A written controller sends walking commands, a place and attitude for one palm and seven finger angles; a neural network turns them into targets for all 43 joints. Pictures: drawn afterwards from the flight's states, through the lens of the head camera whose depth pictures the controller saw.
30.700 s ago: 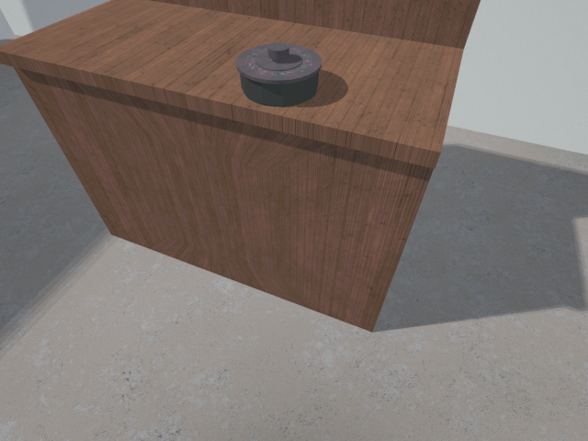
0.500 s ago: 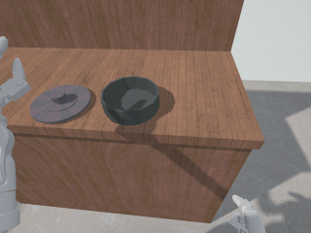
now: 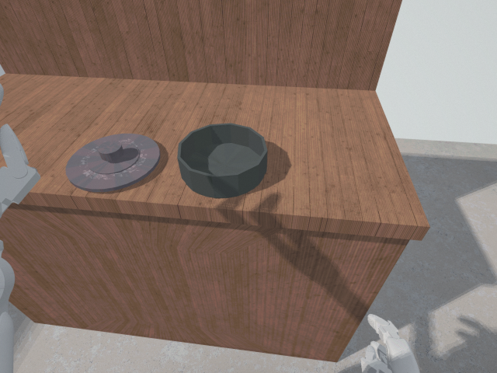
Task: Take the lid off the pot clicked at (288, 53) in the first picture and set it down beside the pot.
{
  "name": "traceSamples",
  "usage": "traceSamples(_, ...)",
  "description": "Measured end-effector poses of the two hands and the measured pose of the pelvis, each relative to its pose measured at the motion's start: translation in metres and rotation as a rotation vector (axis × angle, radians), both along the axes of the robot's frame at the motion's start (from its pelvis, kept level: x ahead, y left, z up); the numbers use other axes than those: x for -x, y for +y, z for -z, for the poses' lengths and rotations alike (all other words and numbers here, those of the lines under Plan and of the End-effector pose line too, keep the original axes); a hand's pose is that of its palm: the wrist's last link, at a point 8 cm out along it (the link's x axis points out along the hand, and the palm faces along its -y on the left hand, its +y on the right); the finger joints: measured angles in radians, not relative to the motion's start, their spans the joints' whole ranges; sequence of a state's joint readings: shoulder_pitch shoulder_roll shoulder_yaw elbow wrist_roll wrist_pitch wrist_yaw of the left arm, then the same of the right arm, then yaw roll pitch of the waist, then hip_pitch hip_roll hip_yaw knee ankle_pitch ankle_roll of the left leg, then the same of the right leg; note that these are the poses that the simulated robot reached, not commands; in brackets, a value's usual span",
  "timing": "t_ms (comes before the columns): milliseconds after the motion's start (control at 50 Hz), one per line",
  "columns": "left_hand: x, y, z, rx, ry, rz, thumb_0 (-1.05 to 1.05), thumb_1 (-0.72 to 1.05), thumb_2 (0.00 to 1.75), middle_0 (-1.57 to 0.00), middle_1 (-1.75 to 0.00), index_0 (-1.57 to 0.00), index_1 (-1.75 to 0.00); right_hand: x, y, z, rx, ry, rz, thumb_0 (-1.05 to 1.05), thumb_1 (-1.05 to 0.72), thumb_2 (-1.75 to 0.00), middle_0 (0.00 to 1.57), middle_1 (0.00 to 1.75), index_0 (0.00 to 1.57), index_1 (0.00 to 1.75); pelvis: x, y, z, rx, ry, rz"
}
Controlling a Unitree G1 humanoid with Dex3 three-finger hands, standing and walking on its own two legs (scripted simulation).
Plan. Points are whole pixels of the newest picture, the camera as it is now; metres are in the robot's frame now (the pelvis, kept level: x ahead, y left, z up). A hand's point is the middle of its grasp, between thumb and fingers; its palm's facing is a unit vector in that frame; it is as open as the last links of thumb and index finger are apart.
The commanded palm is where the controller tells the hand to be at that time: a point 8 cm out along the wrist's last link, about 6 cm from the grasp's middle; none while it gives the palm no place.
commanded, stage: draw the hand back to the body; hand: left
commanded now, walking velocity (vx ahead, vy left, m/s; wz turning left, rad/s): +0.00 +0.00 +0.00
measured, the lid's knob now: (111, 150) +0.49 +0.36 +0.10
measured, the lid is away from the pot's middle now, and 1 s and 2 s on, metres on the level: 0.24 0.24 0.24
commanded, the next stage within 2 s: step back with the hand held close in 0.36 s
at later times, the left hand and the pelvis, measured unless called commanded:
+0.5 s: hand out of the picture +0.16 +0.26 +0.28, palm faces +0.52 -0.80 -0.29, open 7.5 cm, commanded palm +0.11 +0.30 +0.28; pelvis -0.02 +0.02 +0.00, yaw +1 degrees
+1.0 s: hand out of the picture +0.11 +0.27 +0.27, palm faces +0.47 -0.72 -0.51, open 7.5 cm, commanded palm +0.06 +0.33 +0.28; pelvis -0.07 +0.05 -0.02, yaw +0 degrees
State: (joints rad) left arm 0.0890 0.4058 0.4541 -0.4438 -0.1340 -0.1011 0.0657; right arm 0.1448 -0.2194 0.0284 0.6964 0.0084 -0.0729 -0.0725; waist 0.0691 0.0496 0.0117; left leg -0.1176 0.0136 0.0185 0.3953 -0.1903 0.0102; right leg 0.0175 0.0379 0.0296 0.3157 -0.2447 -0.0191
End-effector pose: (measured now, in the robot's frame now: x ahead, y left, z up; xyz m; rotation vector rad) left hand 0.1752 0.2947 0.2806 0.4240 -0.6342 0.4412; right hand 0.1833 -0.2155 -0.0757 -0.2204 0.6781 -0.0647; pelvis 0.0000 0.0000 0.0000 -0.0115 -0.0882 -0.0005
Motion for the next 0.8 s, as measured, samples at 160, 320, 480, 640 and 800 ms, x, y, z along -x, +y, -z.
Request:
traceSamples(160,0.027,-0.003,0.005,-0.03,0.015,0.016,0.02,0.88,0.9,-0.21,-0.3,-0.21,-0.3,0.002,0.012,-0.004,-0.001,-0.023,-0.017,0.01,-0.9,-0.9,0.2,0.3,0.2,0.3,0.004,0.009,0.0,0.005,-0.008,0.0)
traceSamples(320,0.051,0.002,-0.001,-0.067,-0.014,0.0,0.02,0.88,0.9,-0.21,-0.3,-0.21,-0.3,0.001,0.028,-0.007,-0.008,-0.04,-0.042,0.01,-0.9,-0.9,0.2,0.3,0.2,0.3,0.009,0.016,0.001,0.009,-0.02,-0.011)
traceSamples(480,0.057,0.004,0.0,-0.053,-0.021,0.001,0.02,0.88,0.9,-0.21,-0.3,-0.21,-0.3,0.006,0.039,-0.007,-0.015,-0.048,-0.062,0.01,-0.9,-0.9,0.2,0.3,0.2,0.3,0.015,0.02,0.001,0.01,-0.024,-0.011)
traceSamples(640,0.053,0.012,-0.018,-0.205,-0.106,-0.001,0.01,0.88,0.9,-0.21,-0.3,-0.21,-0.3,0.019,0.03,-0.006,0.003,-0.004,-0.006,0.01,-0.9,-0.9,0.2,0.3,0.2,0.3,0.023,0.031,0.003,0.037,0.04,-0.007)
traceSamples(800,0.038,0.018,0.017,-0.231,0.089,0.098,0.01,0.88,0.9,-0.21,-0.3,-0.21,-0.3,0.057,0.018,-0.006,0.037,0.05,0.121,0.01,-0.9,-0.9,0.2,0.3,0.2,0.3,0.038,0.048,0.007,0.027,0.076,0.019)
